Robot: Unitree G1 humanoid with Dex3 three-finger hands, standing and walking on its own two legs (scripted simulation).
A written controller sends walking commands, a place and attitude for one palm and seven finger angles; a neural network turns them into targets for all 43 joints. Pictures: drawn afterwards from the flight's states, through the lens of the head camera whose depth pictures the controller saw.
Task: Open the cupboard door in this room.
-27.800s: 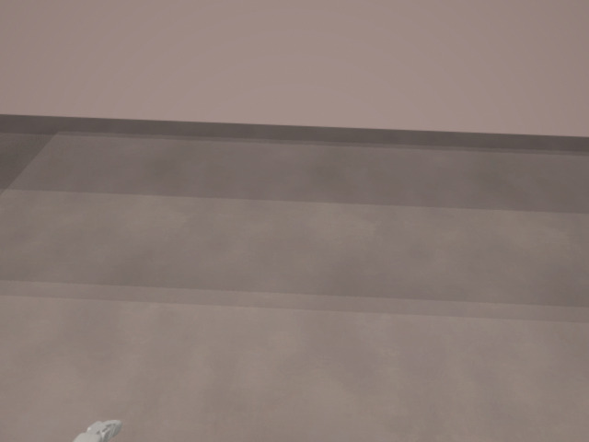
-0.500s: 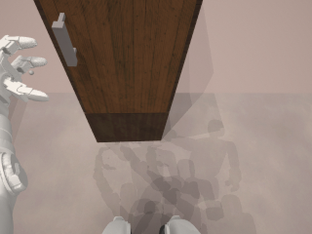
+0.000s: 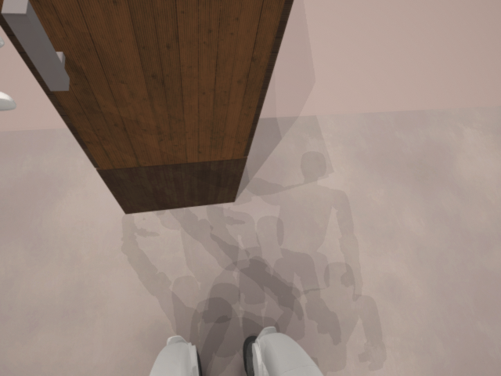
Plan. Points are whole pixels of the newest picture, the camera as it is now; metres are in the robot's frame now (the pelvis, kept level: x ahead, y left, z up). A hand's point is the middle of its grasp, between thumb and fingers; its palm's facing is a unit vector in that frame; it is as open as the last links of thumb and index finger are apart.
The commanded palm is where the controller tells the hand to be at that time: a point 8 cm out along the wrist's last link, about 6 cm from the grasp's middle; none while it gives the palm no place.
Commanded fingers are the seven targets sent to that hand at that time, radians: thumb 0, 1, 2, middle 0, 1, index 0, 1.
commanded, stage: move the hooked fingers beside the handle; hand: left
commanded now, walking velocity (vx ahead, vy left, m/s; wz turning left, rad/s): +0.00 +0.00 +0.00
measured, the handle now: (42, 39) +0.58 +0.23 +0.11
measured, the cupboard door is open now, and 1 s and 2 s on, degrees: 0 0 0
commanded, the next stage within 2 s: slide the fingers in behind the handle in 1.08 s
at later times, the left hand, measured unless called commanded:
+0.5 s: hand out of the picture +0.51 +0.29 +0.12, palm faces +0.03 -1.00 +0.00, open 14.0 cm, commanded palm +0.50 +0.32 +0.10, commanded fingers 0.00 -0.50 0.30 -0.30 -1.20 -0.30 -1.20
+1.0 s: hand out of the picture +0.53 +0.29 +0.11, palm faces +0.05 -1.00 -0.01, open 14.0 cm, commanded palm +0.52 +0.33 +0.10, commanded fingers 0.00 -0.50 0.30 -0.30 -1.20 -0.30 -1.20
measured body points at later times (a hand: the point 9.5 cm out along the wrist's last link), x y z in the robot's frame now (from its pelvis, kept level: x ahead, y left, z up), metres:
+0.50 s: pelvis +0.01 +0.00 +0.00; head +0.14 +0.04 +0.43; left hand +0.51 +0.34 +0.12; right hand -0.01 -0.27 -0.09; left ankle +0.00 +0.08 -0.69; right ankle +0.00 -0.13 -0.69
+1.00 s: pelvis -0.01 +0.00 -0.01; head +0.16 +0.04 +0.41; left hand +0.52 +0.35 +0.11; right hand -0.05 -0.27 -0.09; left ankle +0.00 +0.08 -0.69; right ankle +0.00 -0.13 -0.69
